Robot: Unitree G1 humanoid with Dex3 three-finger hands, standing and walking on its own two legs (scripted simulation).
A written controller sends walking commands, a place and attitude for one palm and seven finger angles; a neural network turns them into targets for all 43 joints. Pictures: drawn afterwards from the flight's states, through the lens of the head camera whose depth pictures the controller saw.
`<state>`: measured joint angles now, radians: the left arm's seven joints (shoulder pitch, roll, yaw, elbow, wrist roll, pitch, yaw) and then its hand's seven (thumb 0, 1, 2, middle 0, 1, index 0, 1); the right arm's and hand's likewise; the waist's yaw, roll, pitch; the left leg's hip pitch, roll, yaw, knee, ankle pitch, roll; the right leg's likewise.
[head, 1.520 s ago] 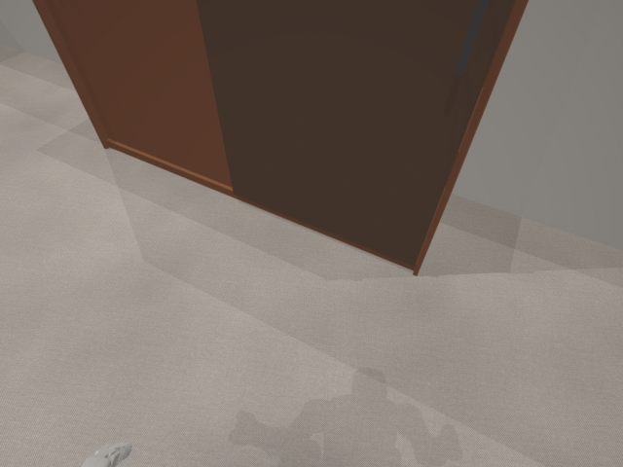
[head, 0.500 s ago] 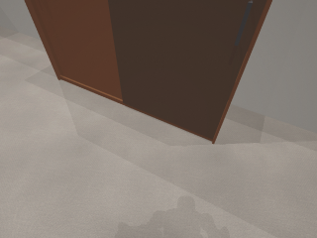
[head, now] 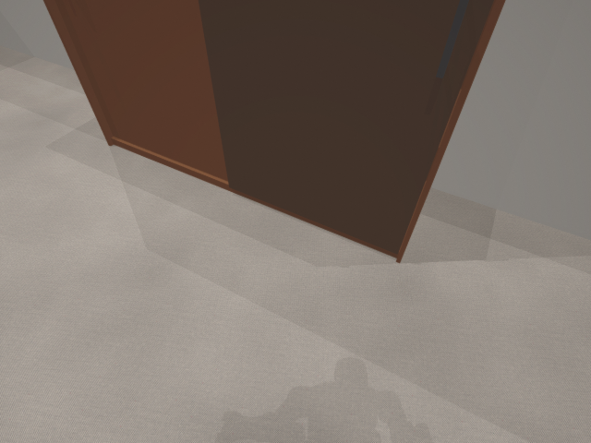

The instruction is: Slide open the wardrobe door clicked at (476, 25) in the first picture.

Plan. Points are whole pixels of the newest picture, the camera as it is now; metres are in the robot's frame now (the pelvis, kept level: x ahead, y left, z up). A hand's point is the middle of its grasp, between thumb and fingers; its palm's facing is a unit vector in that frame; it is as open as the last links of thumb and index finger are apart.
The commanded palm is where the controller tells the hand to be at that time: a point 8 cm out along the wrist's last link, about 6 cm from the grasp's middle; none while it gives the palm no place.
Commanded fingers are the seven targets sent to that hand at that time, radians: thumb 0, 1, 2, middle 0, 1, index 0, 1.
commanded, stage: look at it before walking up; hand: right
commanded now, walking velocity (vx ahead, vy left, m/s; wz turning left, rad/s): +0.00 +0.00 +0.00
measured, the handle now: (453, 36) +0.98 -0.33 +0.15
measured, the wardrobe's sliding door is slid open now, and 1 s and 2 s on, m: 0.00 0.00 0.00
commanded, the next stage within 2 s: walk to a spot facing it in 0.02 s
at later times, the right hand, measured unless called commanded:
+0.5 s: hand out of the picture +0.08 -0.17 -0.19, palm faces -0.11 +0.97 -0.21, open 7.3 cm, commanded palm none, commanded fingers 0.00 -0.90 -0.90 0.20 0.30 0.20 0.30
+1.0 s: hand (412, 368) +0.30 -0.20 -0.20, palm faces -0.28 +0.94 -0.18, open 7.3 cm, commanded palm none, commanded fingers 0.00 -0.90 -0.90 0.20 0.30 0.20 0.30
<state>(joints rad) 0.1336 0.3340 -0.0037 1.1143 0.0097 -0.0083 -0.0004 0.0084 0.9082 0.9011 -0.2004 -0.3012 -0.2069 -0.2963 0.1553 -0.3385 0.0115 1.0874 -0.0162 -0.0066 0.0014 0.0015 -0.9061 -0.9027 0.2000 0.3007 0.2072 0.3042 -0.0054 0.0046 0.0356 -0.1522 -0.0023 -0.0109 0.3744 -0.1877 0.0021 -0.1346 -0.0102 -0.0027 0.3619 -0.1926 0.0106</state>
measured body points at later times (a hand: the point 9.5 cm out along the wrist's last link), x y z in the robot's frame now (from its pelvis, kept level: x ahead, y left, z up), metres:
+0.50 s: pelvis +0.06 +0.02 -0.03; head +0.07 +0.03 +0.42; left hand +0.02 +0.27 -0.18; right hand +0.09 -0.22 -0.17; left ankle +0.05 +0.11 -0.75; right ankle +0.00 -0.12 -0.73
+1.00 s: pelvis +0.25 -0.01 -0.02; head +0.27 -0.03 +0.43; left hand +0.27 +0.24 -0.14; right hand +0.32 -0.25 -0.18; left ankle +0.14 +0.08 -0.65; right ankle +0.34 -0.08 -0.75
